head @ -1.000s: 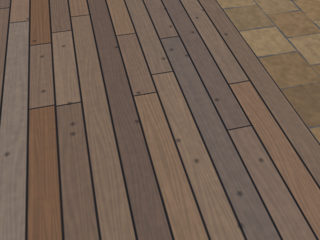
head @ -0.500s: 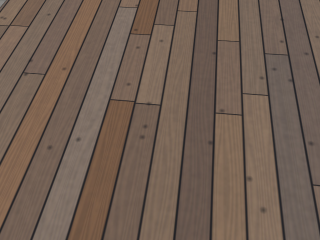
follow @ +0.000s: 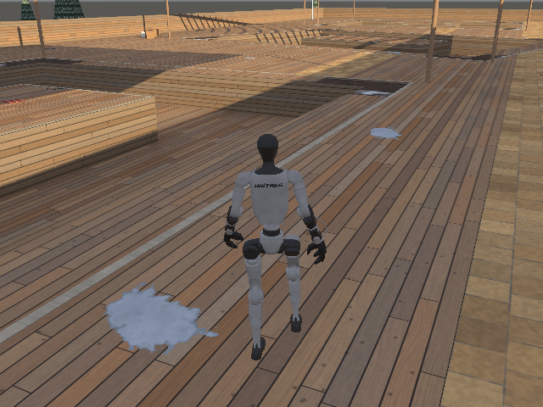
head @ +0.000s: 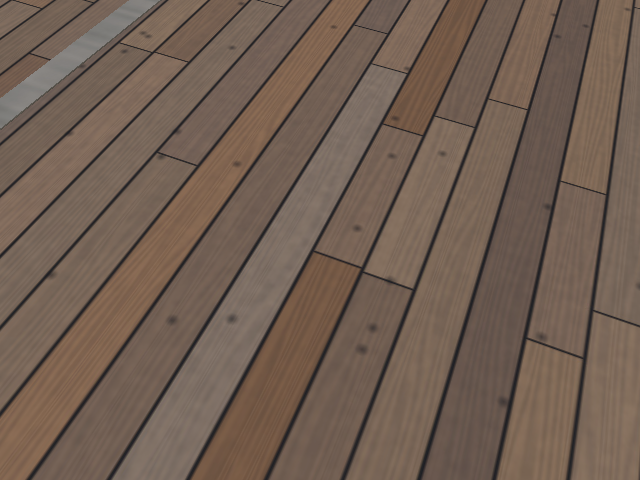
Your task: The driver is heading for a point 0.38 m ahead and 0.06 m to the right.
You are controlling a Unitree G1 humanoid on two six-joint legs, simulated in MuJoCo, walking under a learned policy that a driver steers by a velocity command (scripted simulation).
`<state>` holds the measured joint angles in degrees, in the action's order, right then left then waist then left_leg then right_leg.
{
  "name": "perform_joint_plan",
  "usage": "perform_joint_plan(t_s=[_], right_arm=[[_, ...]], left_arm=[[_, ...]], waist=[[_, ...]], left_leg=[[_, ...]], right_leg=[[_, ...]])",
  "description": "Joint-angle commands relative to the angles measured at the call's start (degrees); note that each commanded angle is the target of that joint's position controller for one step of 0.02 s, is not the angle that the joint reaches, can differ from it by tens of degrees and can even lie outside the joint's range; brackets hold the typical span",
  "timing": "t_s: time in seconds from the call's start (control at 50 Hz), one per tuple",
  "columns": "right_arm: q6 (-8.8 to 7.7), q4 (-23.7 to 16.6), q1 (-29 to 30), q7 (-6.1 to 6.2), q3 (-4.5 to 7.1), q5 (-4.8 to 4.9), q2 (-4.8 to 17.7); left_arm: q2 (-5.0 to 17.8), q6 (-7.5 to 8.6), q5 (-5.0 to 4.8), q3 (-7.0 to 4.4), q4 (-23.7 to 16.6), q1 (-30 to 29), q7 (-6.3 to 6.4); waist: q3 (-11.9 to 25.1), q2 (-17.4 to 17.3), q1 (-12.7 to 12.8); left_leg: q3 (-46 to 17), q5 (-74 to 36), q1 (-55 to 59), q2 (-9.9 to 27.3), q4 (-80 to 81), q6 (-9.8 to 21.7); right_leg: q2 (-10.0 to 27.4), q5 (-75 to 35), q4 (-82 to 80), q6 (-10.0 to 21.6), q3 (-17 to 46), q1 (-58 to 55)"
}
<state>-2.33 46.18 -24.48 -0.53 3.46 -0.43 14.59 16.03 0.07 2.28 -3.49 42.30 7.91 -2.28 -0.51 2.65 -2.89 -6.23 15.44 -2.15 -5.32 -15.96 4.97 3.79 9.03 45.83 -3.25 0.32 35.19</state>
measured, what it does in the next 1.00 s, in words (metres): walks ahead: right foot, then left foot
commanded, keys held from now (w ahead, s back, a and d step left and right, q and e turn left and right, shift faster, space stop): w+q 0.10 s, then w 0.14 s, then no key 0.76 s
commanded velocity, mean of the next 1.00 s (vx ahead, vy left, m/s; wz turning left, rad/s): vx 0.22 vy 0.00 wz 0.20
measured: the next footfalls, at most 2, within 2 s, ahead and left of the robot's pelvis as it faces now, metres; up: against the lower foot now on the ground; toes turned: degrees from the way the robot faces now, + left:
right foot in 0.16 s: +0.25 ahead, -0.12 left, +0.00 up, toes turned +6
left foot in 0.58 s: +0.37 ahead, +0.09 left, +0.00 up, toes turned +9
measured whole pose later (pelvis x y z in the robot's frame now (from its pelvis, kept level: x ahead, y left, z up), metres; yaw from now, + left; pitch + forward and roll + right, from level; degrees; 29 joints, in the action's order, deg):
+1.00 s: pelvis +0.30 -0.01 +0.00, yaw +9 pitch -1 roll +0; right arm 0.0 55.6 -12.3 1.1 0.6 -0.4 11.6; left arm 11.3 -0.5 0.9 -0.2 57.8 16.3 1.4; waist -0.8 -0.5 -0.1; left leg 1.2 7.6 -14.0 -2.9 -22.9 3.0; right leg 0.3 15.2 25.5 -0.1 0.0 9.0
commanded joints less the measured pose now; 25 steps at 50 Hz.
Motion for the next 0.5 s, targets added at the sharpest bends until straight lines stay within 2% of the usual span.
perform_joint_plan(t_s=[0.02, 0.08, 0.12, 0.14, 0.16, 0.18, 0.2, 0.22, 0.24, 0.26, 0.28, 0.32, 0.34, 0.38, 0.44, 0.5], right_arm=[[-0.97, -2.67, -1.82, 0.49, 2.66, -0.23, 10.34], [-1.14, -3.18, -0.17, 0.80, 3.03, -0.42, 11.60], [-1.34, -3.75, 2.91, 0.64, 3.13, -0.53, 12.32], [-1.59, -3.38, 3.13, 0.37, 2.81, -0.36, 11.47], [-1.90, -3.99, 2.43, 0.04, 1.79, -0.06, 8.13], [-1.93, -5.90, -3.10, 0.04, 0.66, 1.41, 2.72], [-1.51, -4.12, -4.44, 0.33, 0.86, -0.23, 6.07], [-1.19, -3.40, -1.48, 0.06, 1.10, -0.69, 7.05], [-1.13, -3.65, 2.40, -0.46, 0.86, -1.00, 6.76], [-0.90, -3.78, 4.17, -0.71, 0.71, -1.13, 5.87], [-0.38, -3.57, 4.05, -0.83, 0.58, -1.61, 5.51], [0.40, -2.76, 2.82, -0.77, 0.43, -1.76, 4.76], [0.53, -2.83, 3.28, -0.76, 0.34, -1.67, 4.46], [0.67, -3.39, 5.91, -0.95, -0.18, -1.57, 3.56], [0.80, -4.15, 11.32, -1.42, -1.72, -1.37, 1.43], [0.80, -4.01, 13.96, -0.97, -2.07, -1.25, 1.92]], left_arm=[[3.07, 1.32, -0.51, -0.12, -7.07, -10.17, -0.11], [4.42, 2.04, -1.00, -0.34, -7.73, -8.49, 0.22], [5.68, 2.58, -1.15, -0.98, -5.64, -0.64, 1.11], [6.76, 3.18, -0.74, -1.60, -3.42, 6.48, 1.86], [10.38, 3.87, 0.53, -2.47, -2.48, 14.85, 2.76], [16.76, 3.81, 1.79, -3.53, -2.36, 17.92, 2.97], [13.70, 3.24, 0.45, -3.09, -1.96, 14.69, 2.43], [8.58, 3.14, -0.07, -1.92, -2.80, 9.80, 2.15], [5.57, 3.41, -0.32, -1.17, -2.52, 7.56, 1.88], [4.15, 3.81, -0.29, -0.60, -1.98, 6.78, 1.96], [3.56, 4.33, -0.53, -0.25, -1.06, 7.07, 2.07], [3.90, 5.75, -1.10, -0.08, 0.77, 9.44, 1.63], [4.22, 6.25, -1.34, -0.05, 1.50, 9.94, 1.44], [4.59, 6.25, -1.55, 0.09, 2.33, 9.46, 1.45], [4.32, 5.06, -1.75, 0.44, 3.35, 8.88, 1.66], [5.03, 4.15, -1.97, 0.29, 5.25, 11.79, 1.65]], waist=[[-3.23, -7.79, -1.64], [-2.79, -8.44, 0.03], [-0.55, -8.29, 3.94], [2.98, -5.45, 7.34], [9.99, 0.43, 10.61], [16.13, 15.25, 7.88], [12.57, 11.83, 5.53], [4.72, 4.09, 4.07], [1.03, -0.11, 4.03], [-0.82, 0.60, 3.49], [-1.01, 2.29, 2.73], [1.08, 2.69, 1.89], [1.79, 2.77, 1.46], [2.23, 3.62, 1.17], [2.53, 5.30, 2.35], [3.05, 5.21, 3.87]], left_leg=[[-12.45, -17.00, 1.25, 14.18, 2.11, 9.14], [-14.49, -21.50, -1.24, 14.83, -0.75, 6.77], [-13.97, -28.60, -5.10, 13.57, -6.17, 4.52], [-11.04, -31.80, -6.65, 10.12, -15.82, 3.13], [-6.67, -23.14, -12.28, 5.63, -31.75, 1.56], [-1.21, 10.76, -28.17, -3.80, -48.30, -0.69], [-3.19, 13.22, -33.23, -0.89, -55.11, 0.20], [-3.00, 8.12, -33.82, 2.06, -56.07, 0.44], [-2.04, 4.60, -32.71, 3.86, -53.38, 0.28], [-1.64, 3.41, -31.18, 4.85, -50.65, -0.21], [-0.98, 3.68, -29.09, 5.08, -49.00, -1.06], [0.10, 4.69, -26.55, 3.50, -47.98, -2.30], [0.40, 3.89, -26.99, 2.97, -46.51, -2.80], [1.97, 1.19, -27.62, 3.17, -40.46, -3.67], [6.49, -5.39, -21.85, 4.30, -27.81, -4.23], [7.83, -8.76, -17.61, 4.10, -20.89, -3.66]], right_leg=[[-1.60, -2.06, -6.41, 0.06, -0.55, 4.18], [-2.60, -1.36, -11.05, 1.88, 0.03, -4.45], [-4.97, 1.40, -14.29, 3.55, -1.54, -17.64], [-5.21, 0.25, -17.82, 4.80, -2.09, -27.28], [4.22, 9.71, -20.68, 7.38, 7.48, -38.91], [19.13, 22.42, -29.05, 12.95, 36.02, -50.18], [20.06, 28.73, -33.58, 15.03, 46.13, -44.63], [18.14, 29.08, -33.65, 14.73, 37.90, -37.26], [14.94, 21.21, -33.58, 13.99, 29.18, -32.11], [12.36, 8.39, -33.62, 13.08, 22.04, -29.19], [10.79, -6.05, -33.01, 12.78, 16.79, -27.58], [10.31, -33.71, -30.16, 13.89, 10.23, -27.84], [10.04, -40.79, -29.66, 14.27, 7.77, -28.67], [9.14, -44.49, -29.93, 14.18, 3.90, -29.25], [6.18, -43.64, -29.63, 12.66, -1.38, -26.69], [6.94, -39.69, -27.05, 11.99, -0.33, -27.72]])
